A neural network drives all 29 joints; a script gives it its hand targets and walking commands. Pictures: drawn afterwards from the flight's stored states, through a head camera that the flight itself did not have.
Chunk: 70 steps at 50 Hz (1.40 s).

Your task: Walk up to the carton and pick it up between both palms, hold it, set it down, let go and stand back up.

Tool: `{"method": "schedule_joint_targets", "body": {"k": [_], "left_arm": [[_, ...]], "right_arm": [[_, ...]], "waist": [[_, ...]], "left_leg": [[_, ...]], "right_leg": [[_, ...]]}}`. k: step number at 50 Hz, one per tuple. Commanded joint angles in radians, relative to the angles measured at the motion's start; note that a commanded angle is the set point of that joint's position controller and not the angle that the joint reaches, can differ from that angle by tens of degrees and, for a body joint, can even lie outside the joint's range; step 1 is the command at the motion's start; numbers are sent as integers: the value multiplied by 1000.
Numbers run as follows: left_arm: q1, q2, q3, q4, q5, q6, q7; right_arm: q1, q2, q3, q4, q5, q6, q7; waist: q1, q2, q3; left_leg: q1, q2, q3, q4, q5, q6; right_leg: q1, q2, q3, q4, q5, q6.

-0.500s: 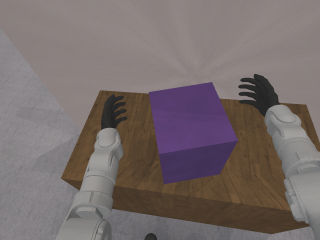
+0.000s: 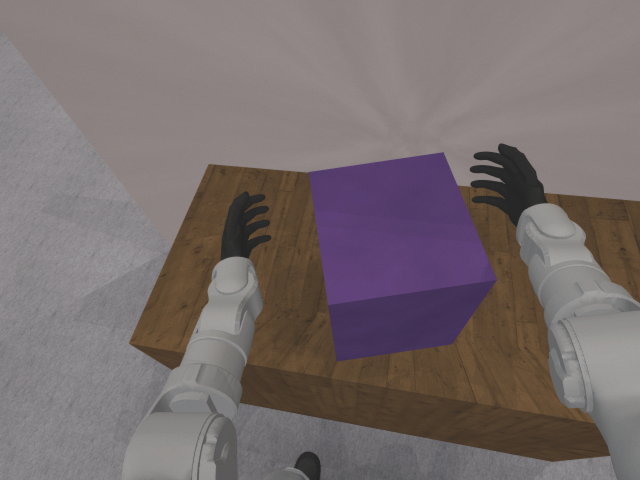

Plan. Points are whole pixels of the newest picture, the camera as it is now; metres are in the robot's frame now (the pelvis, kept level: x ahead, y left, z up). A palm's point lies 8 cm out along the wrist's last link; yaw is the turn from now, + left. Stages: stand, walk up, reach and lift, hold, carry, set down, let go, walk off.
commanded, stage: reach and lift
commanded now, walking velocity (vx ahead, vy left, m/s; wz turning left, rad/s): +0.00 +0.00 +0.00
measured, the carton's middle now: (385, 265) +0.43 +0.03 -0.09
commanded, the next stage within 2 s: none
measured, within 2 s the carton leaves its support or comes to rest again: neither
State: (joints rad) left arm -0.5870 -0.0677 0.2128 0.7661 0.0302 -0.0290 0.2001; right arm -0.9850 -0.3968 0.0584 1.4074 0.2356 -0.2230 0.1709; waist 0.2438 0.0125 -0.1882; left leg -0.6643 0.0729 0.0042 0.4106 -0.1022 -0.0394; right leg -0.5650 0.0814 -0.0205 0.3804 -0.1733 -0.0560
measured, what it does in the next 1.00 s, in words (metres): stands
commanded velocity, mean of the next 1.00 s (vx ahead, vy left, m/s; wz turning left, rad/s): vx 0.00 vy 0.00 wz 0.00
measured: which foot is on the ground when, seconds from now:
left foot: down 0.00-1.00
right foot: down 0.00-1.00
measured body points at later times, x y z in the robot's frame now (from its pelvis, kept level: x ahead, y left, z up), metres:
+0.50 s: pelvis -0.01 +0.00 -0.03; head +0.13 -0.02 +0.39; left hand +0.36 +0.22 -0.05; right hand +0.50 -0.12 -0.03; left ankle +0.03 +0.14 -0.73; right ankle -0.02 -0.08 -0.73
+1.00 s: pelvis -0.01 +0.01 -0.03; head +0.12 -0.01 +0.40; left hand +0.37 +0.20 -0.03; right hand +0.49 -0.10 -0.02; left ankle +0.03 +0.14 -0.73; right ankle -0.02 -0.08 -0.74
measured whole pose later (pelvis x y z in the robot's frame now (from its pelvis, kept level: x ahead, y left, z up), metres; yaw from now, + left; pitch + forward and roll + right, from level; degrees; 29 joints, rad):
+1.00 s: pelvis -0.01 +0.01 -0.03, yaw -1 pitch +30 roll -2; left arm -0.65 -0.13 0.25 0.94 0.05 -0.28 0.23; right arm -1.06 -0.31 -0.01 1.56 0.15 -0.40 0.10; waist 0.25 0.01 -0.28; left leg -1.01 0.08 0.00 0.70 -0.21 -0.03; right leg -0.92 0.09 -0.03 0.67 -0.28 -0.05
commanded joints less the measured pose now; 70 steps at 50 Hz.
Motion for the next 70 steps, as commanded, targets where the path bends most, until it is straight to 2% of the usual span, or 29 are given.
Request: {"method": "schedule_joint_targets", "body": {"k": [1,3,8,11,15,19,21,29,30,31,32,36,40,44,48,53,56,59,60,62,63,67,70], "left_arm": [[-321,51,-18,-106,4,-135,12],[-320,49,-16,-57,-3,-176,14],[-338,57,-21,15,-22,-273,32],[-348,69,-23,57,-42,-310,33],[-351,72,-27,100,-58,-330,28],[-342,65,-22,112,-64,-337,20],[-340,55,-27,116,-61,-333,14],[-344,13,0,41,-19,-338,6],[-369,135,83,20,-4,-350,9],[-379,130,69,23,-6,-345,11],[-388,119,71,19,-1,-340,13],[-364,67,30,39,-15,-317,21],[-364,32,-7,56,-30,-298,22],[-376,-25,-14,39,-11,-295,21],[-389,-67,23,11,44,-296,25],[-405,-92,85,-37,124,-277,56],[-407,-87,96,-41,142,-251,80],[-427,-110,66,-31,115,-245,83],[-458,-210,22,-34,122,-243,81],[-453,-219,26,-45,153,-230,79],[-446,-208,32,-48,154,-228,79],[-443,-239,85,-42,180,-241,44],[-450,-379,128,-23,277,-269,-28]], "right_arm": [[-388,-127,-39,-123,-18,-114,-7],[-391,-115,-36,-104,-25,-139,-15],[-411,-109,-23,-76,-15,-199,-25],[-434,-106,3,-68,7,-223,-31],[-452,-115,16,-29,21,-239,-40],[-464,-109,39,-10,37,-251,-42],[-457,-107,35,26,36,-253,-42],[-464,-52,3,5,0,-275,-35],[-502,-72,19,-84,7,-260,-60],[-511,-63,40,-72,34,-253,-70],[-508,-46,37,-46,33,-256,-71],[-499,-41,43,-18,32,-249,-76],[-500,-32,20,10,16,-239,-79],[-504,22,-30,1,-36,-231,-71],[-501,78,-93,-16,-109,-227,-70],[-486,124,-163,-48,-187,-221,-95],[-475,127,-160,-56,-179,-200,-117],[-484,130,-145,-54,-160,-194,-123],[-509,181,-164,-11,-182,-186,-112],[-471,176,-209,-10,-233,-185,-99],[-467,175,-219,-31,-248,-187,-101],[-481,270,-243,-68,-310,-201,-96],[-464,464,-316,-57,-461,-239,-56]], "waist": [[-1,-115,-632],[0,-140,-641],[12,-138,-746],[17,-158,-777],[6,-175,-802],[5,-197,-814],[-8,-189,-787],[-5,-172,-802],[46,-266,-873],[27,-274,-838],[39,-254,-823],[35,-212,-816],[24,-183,-785],[16,-173,-761],[13,-176,-758],[18,-178,-744],[25,-170,-730],[22,-156,-731],[-25,-104,-710],[-25,-77,-734],[-24,-84,-754],[-28,-181,-732],[-39,-186,-718]], "left_leg": [[297,-43,66,99,380,5],[258,-44,70,117,365,9],[213,-47,78,198,384,-6],[161,-49,82,244,378,-10],[123,-50,80,288,363,-18],[88,-50,78,320,374,-22],[83,-48,74,327,375,-25],[62,-52,76,326,373,-20],[-95,-65,114,337,299,16],[-145,-57,99,317,239,15],[-165,-64,105,306,232,8],[-79,-57,104,322,289,4],[0,-53,91,336,331,-6],[61,-48,77,336,354,-6],[88,-51,74,327,359,4],[105,-60,79,317,348,21],[125,-60,82,317,343,25],[116,-58,83,323,340,20],[151,-46,50,331,360,-5],[264,-39,51,350,402,-13],[274,-41,53,353,416,-9],[184,-50,58,316,384,25],[157,-54,75,273,382,33]], "right_leg": [[197,-1,9,41,314,47],[177,1,11,59,290,49],[92,16,5,117,245,45],[61,18,5,154,247,50],[28,27,-1,199,258,57],[30,33,-5,234,316,63],[10,33,-8,244,319,61],[10,20,-3,245,328,61],[132,-8,62,277,391,110],[244,-21,67,328,463,144],[281,-29,70,328,461,149],[158,3,42,304,368,103],[57,19,16,277,296,75],[-17,21,-6,254,228,61],[-31,18,-15,240,190,59],[-11,23,-16,232,156,55],[7,33,-11,226,145,44],[6,31,-2,225,164,40],[-80,28,-16,214,103,24],[-174,34,-31,182,44,-3],[-171,32,-28,177,65,-6],[-35,7,-14,195,189,31],[45,-21,-18,198,276,43]]}}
